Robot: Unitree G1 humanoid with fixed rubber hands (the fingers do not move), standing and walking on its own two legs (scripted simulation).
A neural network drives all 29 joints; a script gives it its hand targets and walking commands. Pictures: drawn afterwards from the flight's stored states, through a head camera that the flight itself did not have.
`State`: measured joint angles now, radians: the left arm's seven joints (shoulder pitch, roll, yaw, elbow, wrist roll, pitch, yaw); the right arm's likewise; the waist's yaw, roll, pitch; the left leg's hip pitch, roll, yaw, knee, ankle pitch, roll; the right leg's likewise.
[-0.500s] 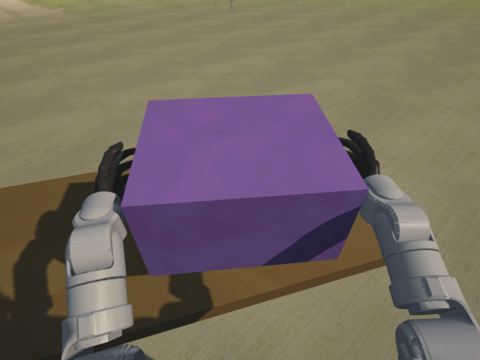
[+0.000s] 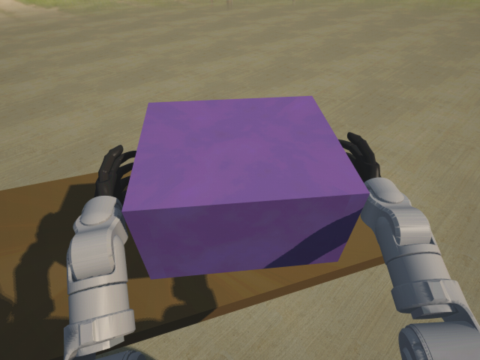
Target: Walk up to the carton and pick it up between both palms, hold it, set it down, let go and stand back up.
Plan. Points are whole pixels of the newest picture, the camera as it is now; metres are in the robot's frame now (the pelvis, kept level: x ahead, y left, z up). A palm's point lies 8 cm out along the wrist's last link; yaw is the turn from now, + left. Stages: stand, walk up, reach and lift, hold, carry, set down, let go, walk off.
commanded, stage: hold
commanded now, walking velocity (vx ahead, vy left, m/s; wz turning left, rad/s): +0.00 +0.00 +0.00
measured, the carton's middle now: (239, 178) +0.40 +0.00 +0.15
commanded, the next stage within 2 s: set down in 0.18 s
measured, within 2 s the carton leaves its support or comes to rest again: neither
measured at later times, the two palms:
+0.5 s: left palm (104, 196) +0.35 +0.21 +0.17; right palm (354, 179) +0.36 -0.19 +0.16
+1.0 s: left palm (120, 203) +0.38 +0.21 +0.13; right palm (345, 184) +0.39 -0.19 +0.12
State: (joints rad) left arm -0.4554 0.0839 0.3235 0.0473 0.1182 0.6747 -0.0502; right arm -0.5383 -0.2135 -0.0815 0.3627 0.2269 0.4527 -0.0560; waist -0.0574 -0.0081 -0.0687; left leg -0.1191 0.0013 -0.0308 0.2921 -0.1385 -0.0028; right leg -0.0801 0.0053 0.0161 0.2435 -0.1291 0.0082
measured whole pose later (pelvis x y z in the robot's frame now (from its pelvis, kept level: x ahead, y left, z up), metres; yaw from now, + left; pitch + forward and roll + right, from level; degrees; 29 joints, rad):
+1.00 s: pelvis +0.02 -0.01 +0.00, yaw +1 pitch +0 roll -1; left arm -0.49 0.09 0.27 0.35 0.12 0.31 -0.02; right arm -0.51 -0.17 -0.16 0.62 0.10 0.04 0.00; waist -0.01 -0.03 -0.04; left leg -0.13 0.00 -0.05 0.29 -0.16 -0.01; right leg -0.07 0.01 -0.02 0.23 -0.15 0.00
